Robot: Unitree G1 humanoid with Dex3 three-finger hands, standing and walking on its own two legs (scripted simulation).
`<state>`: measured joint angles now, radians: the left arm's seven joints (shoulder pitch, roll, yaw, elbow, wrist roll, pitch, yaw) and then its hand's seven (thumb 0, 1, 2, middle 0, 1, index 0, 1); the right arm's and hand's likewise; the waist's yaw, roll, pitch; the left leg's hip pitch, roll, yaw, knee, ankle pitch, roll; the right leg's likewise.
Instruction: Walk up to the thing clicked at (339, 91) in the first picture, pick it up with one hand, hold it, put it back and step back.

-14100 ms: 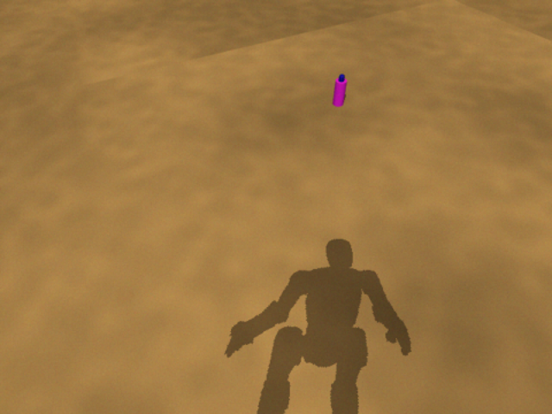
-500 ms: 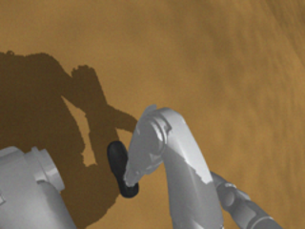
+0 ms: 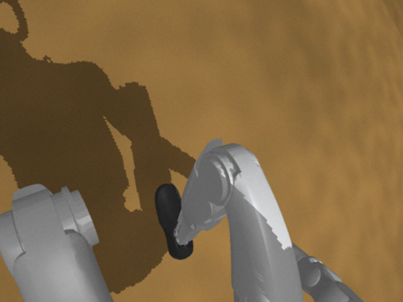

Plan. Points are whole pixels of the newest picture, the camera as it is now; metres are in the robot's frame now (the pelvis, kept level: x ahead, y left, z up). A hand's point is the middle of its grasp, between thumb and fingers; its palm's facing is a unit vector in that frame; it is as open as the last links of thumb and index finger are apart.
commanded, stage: settle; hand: left
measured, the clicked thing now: out of the picture +0.49 +0.30 -0.20
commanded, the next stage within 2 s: lift in 1.56 s
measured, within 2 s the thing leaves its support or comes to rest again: neither
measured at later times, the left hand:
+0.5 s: hand out of the picture +0.48 +0.32 -0.05, palm faces +0.26 -0.96 -0.10, open 9.1 cm
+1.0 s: hand out of the picture +0.50 +0.32 +0.00, palm faces +0.28 -0.96 -0.08, open 9.1 cm
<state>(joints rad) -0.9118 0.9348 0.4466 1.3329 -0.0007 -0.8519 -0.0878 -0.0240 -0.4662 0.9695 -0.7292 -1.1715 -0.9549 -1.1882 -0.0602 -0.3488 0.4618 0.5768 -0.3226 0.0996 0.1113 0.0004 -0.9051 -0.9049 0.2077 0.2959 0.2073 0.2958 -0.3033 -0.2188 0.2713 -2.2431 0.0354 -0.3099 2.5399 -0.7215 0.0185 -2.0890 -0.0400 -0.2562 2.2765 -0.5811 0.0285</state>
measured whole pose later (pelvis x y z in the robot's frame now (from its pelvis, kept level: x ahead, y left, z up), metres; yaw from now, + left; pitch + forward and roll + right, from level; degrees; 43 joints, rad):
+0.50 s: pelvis +0.01 -0.01 +0.02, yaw +5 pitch +29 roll -12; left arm -0.85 0.73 0.44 1.12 -0.03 -0.61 -0.19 -0.02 -0.47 1.00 -0.72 -1.17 -0.95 -1.20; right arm 0.11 -0.32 0.24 0.63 -0.17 0.10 0.09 0.00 -0.90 -0.90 0.21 0.30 0.21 0.30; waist -0.24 -0.06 0.05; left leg -2.26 0.04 -0.17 2.43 -0.69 0.03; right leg -2.17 -0.07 -0.15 2.26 -0.60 0.02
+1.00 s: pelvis +0.02 -0.01 +0.04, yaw +8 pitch +34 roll -8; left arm -0.90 0.64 0.47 1.09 -0.04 -0.54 -0.21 -0.02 -0.49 1.02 -0.73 -1.18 -0.96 -1.20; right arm 0.14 -0.32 0.14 0.64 -0.12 0.07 0.07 0.00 -0.91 -0.91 0.21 0.30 0.21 0.30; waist -0.22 0.00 -0.03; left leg -2.22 0.04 -0.11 2.33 -0.71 0.02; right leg -2.17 -0.08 -0.10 2.22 -0.63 0.00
